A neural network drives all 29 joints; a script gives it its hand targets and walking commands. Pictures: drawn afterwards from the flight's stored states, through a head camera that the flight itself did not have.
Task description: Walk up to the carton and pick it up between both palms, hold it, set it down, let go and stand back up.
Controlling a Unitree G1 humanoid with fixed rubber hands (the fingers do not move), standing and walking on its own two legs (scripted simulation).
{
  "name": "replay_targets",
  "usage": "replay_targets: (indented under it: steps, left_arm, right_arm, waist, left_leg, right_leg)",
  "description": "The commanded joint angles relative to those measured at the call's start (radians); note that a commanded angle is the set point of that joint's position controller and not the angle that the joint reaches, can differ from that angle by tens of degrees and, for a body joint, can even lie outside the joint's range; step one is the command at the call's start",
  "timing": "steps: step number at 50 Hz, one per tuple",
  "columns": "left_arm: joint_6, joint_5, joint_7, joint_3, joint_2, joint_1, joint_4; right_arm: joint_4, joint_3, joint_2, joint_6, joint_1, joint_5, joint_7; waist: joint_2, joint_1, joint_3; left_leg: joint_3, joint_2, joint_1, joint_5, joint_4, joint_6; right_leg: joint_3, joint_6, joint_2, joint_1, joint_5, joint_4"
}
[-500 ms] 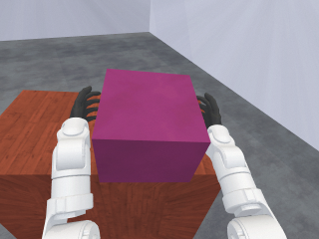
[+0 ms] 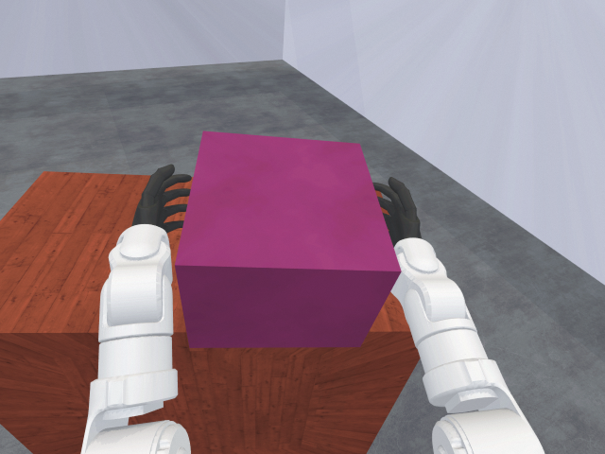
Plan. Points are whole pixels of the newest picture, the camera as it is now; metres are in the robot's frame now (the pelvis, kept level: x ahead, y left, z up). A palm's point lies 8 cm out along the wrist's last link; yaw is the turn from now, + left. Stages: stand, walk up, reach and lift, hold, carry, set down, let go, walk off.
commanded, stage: hold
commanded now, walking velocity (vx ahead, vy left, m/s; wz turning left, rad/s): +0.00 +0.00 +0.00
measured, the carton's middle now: (280, 238) +0.38 +0.01 +0.14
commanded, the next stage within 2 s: none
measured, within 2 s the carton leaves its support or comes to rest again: neither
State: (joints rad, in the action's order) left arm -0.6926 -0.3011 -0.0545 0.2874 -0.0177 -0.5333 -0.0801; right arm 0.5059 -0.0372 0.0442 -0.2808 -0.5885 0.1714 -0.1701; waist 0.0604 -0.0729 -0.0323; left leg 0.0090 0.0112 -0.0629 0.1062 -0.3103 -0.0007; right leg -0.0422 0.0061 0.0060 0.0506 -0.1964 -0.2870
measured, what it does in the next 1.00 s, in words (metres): stands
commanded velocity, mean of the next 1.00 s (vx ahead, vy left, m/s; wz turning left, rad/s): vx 0.00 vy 0.00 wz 0.00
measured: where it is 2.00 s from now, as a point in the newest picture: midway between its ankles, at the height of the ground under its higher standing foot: outside the picture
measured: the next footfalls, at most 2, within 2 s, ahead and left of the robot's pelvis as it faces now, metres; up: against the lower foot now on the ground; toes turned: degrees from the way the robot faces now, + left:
none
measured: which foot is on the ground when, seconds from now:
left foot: down 0.00-1.00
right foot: down 0.00-1.00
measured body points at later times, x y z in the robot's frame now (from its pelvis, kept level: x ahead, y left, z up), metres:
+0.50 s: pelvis +0.00 +0.00 +0.00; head -0.04 +0.03 +0.45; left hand +0.37 +0.17 +0.18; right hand +0.37 -0.15 +0.17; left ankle +0.05 +0.12 -0.75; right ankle -0.01 -0.11 -0.75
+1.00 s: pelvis +0.00 +0.00 +0.00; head -0.04 +0.03 +0.45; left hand +0.37 +0.17 +0.18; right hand +0.37 -0.15 +0.16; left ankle +0.05 +0.12 -0.75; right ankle -0.01 -0.11 -0.75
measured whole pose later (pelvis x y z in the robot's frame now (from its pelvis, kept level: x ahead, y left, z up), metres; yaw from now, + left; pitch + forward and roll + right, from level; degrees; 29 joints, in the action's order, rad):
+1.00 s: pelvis +0.00 +0.00 +0.00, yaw +0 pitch -8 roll +0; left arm -0.69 -0.30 -0.06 0.29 -0.02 -0.54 -0.08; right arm 0.51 -0.03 0.04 -0.28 -0.59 0.17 -0.17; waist 0.06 -0.07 -0.03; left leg 0.01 0.01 -0.06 0.11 -0.31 0.00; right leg -0.04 0.01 0.01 0.05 -0.20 -0.29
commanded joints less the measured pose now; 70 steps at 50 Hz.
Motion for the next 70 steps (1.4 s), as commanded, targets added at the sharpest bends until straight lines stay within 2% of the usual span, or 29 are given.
replay_targets:
  steps: [1, 70]
  left_arm:
    - [0.049, 0.138, -0.119, -0.490, -0.504, -0.583, 0.089]
    - [0.048, 0.137, -0.121, -0.489, -0.501, -0.588, 0.096]
  right_arm:
    - [-0.292, 0.383, -0.509, 0.058, -0.740, 0.060, 0.087]
    - [-0.291, 0.384, -0.511, 0.054, -0.735, 0.062, 0.085]
  waist:
    - [-0.084, -0.007, 0.344]
    - [-0.085, -0.009, 0.337]
  left_leg:
    - [0.021, -0.028, 0.252, -0.163, 0.004, -0.008]
    - [0.022, -0.029, 0.248, -0.163, 0.004, -0.011]
  right_leg:
    - [-0.029, -0.048, 0.027, -0.093, 0.197, 0.061]
    - [-0.030, -0.048, 0.028, -0.093, 0.198, 0.060]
